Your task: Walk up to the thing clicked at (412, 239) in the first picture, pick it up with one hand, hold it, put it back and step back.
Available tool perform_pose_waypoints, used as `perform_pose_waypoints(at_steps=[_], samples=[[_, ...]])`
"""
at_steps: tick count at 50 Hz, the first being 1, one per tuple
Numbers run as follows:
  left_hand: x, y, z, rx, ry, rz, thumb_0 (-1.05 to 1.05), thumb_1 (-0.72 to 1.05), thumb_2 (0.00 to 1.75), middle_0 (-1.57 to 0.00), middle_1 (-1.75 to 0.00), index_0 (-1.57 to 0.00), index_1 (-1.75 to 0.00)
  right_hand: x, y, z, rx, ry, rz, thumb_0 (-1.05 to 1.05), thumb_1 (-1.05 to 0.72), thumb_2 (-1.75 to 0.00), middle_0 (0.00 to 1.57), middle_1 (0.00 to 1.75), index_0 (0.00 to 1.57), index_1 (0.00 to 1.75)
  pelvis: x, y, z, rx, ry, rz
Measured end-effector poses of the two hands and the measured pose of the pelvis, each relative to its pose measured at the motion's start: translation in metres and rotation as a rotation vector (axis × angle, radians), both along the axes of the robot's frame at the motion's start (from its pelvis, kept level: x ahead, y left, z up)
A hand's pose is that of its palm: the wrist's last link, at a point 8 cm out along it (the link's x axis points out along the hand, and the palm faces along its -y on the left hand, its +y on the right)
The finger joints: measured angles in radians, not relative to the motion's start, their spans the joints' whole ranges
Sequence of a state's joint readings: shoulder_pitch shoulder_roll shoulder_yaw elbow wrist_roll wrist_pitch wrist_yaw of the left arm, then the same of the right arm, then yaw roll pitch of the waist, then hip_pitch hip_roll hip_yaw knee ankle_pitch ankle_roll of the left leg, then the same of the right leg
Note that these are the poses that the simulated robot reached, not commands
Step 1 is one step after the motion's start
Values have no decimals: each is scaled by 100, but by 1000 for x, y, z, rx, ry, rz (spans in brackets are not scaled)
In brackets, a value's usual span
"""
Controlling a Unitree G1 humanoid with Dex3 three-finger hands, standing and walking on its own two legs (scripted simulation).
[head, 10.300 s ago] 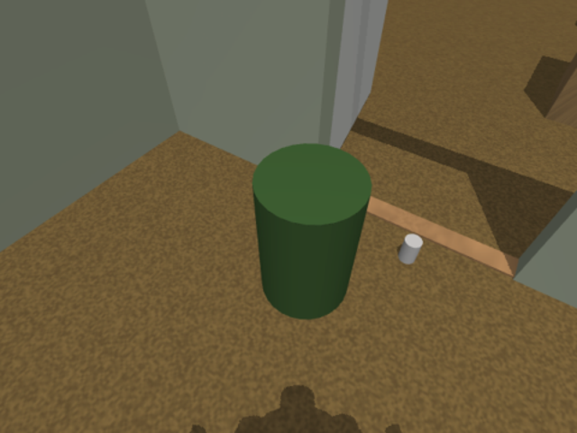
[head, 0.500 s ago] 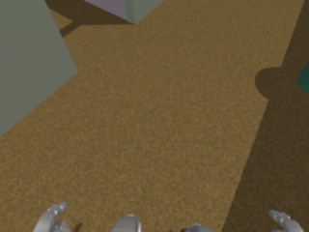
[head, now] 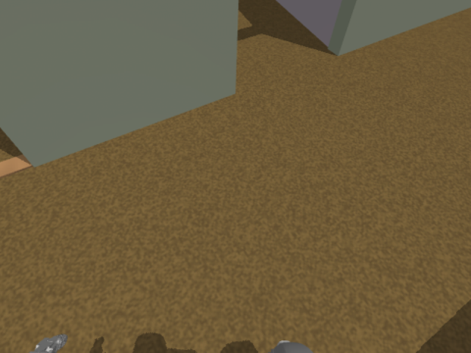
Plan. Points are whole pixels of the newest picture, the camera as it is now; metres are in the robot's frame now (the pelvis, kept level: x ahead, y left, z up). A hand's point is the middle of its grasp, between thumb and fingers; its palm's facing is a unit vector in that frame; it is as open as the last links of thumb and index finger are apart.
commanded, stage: walk up
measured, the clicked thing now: out of the picture +0.75 +1.31 -0.71
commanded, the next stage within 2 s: none
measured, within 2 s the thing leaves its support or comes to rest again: neither
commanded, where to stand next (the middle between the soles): +0.11 -0.01 m, yaw +54 degrees
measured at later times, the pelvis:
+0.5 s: pelvis +0.03 -0.01 -0.01, yaw +23 degrees
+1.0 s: pelvis +0.04 -0.07 -0.02, yaw +41 degrees
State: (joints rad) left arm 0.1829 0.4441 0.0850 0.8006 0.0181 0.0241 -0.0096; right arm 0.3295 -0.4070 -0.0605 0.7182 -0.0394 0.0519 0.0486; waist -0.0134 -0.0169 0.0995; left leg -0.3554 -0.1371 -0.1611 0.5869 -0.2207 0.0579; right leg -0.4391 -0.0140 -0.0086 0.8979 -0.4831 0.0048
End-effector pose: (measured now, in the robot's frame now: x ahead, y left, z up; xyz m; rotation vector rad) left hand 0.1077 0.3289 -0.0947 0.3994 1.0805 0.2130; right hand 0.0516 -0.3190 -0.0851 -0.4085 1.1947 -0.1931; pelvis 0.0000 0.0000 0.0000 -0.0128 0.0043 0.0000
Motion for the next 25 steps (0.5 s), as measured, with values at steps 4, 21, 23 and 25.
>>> perform_pose_waypoints(at_steps=[4, 21, 23, 25], samples=[[-17, -3, 10, 27, -27, 59, 1, 91, 90, -20, -30, -20, -30, 31, -1, -5, 22, -42, 84, 0, -91, -90, 20, 30, 21, 30, -1, -10, 0, 8, 11, 65], [-121, -37, 8, -44, -16, 332, 1, 90, 90, -21, -30, -21, -30, 160, 18, 6, 21, -95, 391, 0, -91, -90, 20, 30, 20, 30, 20, -24, 5, 36, -34, 345], [-134, -32, -2, -58, 1, 367, 1, 90, 90, -21, -30, -21, -30, 172, 29, 5, 4, -95, 422, 0, -91, -90, 20, 30, 20, 30, 23, -20, 0, 33, -33, 373], [-146, -25, -17, -71, 19, 406, 1, 90, 90, -21, -30, -21, -30, 185, 42, 3, -18, -111, 455, 0, -91, -90, 20, 30, 20, 30, 27, -13, -10, 30, -31, 400]])
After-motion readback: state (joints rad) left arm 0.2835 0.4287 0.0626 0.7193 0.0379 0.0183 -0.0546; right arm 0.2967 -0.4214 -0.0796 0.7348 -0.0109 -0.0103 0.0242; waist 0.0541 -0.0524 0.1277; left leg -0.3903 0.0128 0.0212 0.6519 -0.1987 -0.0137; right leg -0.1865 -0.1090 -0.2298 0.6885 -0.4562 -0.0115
